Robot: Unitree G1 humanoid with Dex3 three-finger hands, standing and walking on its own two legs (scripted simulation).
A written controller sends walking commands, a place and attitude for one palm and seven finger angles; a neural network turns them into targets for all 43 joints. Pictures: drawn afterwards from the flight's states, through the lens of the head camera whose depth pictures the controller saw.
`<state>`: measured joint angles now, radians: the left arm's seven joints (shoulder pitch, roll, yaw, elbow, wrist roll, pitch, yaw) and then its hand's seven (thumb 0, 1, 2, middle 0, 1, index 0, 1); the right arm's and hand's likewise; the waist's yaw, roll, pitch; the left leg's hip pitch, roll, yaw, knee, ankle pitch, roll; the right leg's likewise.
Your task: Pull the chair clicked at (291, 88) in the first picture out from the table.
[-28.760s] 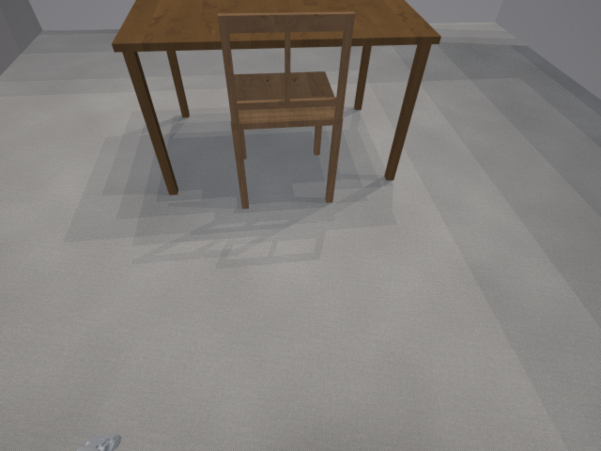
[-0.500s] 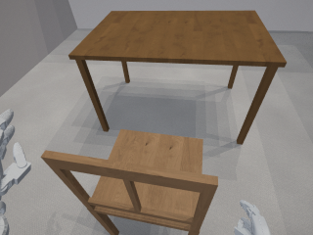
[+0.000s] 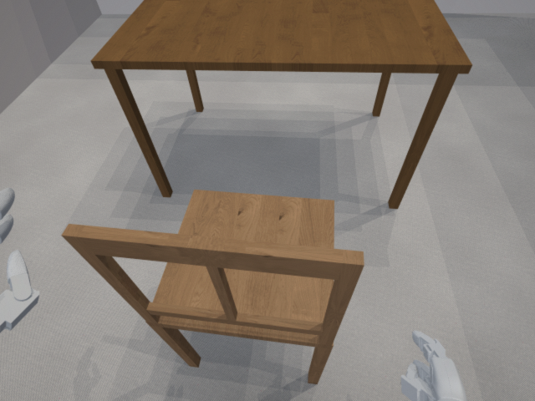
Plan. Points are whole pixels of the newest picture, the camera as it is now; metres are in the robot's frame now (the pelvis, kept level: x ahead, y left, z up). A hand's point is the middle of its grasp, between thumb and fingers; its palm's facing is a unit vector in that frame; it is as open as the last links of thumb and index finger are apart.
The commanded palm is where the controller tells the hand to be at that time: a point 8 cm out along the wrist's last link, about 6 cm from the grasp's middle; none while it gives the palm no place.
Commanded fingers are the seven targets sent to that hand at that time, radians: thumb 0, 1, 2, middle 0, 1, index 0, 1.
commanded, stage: step back with the hand held close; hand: left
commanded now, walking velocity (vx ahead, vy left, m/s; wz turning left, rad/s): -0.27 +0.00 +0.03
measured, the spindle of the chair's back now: (224, 292) +0.31 +0.12 -0.09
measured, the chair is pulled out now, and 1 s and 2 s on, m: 0.63 0.63 0.63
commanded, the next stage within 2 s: stop stepping back and stand still in 1.10 s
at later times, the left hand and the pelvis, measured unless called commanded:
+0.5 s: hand out of the picture +0.14 +0.28 +0.17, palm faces +0.46 -0.71 -0.53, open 7.4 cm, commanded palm +0.09 +0.31 +0.18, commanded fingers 0.00 0.90 0.90 -0.20 -0.30 -0.20 -0.30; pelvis -0.04 +0.01 -0.01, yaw +2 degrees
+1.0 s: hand out of the picture +0.10 +0.24 +0.18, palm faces +0.32 -0.75 -0.58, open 7.4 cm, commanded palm +0.05 +0.29 +0.18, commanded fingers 0.00 0.90 0.90 -0.20 -0.30 -0.20 -0.30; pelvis -0.10 -0.01 +0.00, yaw -1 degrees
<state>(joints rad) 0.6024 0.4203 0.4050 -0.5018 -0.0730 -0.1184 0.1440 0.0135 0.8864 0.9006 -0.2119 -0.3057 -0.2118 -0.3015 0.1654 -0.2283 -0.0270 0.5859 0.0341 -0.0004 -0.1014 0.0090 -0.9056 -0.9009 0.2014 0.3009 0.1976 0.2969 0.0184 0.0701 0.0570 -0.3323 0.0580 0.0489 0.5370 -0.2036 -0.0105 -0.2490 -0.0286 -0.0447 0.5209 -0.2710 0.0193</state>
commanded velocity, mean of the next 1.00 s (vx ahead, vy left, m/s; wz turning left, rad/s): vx -0.36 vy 0.00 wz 0.00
